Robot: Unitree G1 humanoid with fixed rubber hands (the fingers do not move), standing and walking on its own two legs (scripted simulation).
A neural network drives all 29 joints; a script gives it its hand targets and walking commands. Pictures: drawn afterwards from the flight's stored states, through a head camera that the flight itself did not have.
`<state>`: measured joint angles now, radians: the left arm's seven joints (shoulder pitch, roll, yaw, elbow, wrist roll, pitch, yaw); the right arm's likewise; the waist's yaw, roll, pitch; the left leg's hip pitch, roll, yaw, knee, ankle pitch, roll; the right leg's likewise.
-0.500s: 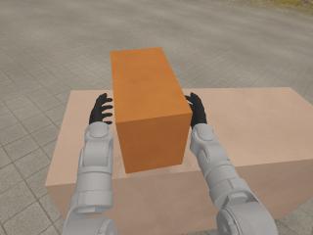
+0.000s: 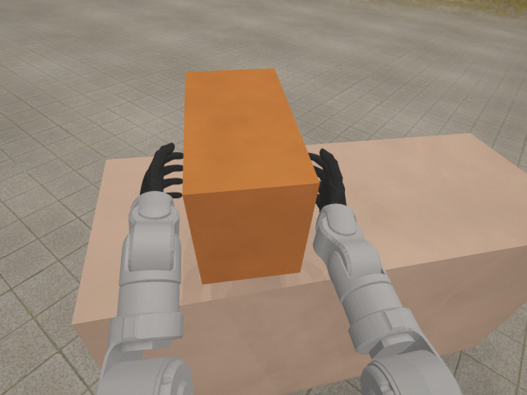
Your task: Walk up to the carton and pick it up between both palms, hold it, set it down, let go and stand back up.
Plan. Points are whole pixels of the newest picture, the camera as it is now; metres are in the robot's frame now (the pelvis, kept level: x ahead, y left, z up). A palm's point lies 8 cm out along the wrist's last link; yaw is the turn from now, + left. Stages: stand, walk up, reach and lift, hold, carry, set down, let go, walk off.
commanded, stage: reach and lift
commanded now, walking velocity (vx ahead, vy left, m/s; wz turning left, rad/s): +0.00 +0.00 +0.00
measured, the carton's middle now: (240, 168) +0.48 -0.01 +0.14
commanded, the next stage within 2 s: hold in 0.74 s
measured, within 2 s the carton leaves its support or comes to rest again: neither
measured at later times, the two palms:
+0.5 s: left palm (144, 195) +0.35 +0.13 +0.19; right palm (330, 193) +0.34 -0.12 +0.19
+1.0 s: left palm (147, 188) +0.36 +0.13 +0.19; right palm (333, 186) +0.35 -0.13 +0.19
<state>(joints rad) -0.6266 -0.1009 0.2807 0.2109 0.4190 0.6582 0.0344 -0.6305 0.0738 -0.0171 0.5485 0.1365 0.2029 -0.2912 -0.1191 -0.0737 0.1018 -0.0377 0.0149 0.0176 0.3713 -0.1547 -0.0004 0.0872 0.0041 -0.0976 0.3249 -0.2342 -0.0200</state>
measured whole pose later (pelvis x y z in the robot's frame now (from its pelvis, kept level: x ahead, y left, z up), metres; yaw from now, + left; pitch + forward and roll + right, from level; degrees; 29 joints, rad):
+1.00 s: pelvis -0.01 +0.00 +0.00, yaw +0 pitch -12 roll -1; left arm -0.66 -0.09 0.28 0.16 0.44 0.78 0.04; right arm -0.72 0.05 -0.01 0.61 0.19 0.26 -0.28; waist -0.13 -0.09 0.07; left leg -0.02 0.02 0.02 0.37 -0.15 0.00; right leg 0.11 0.01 -0.09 0.31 -0.22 -0.02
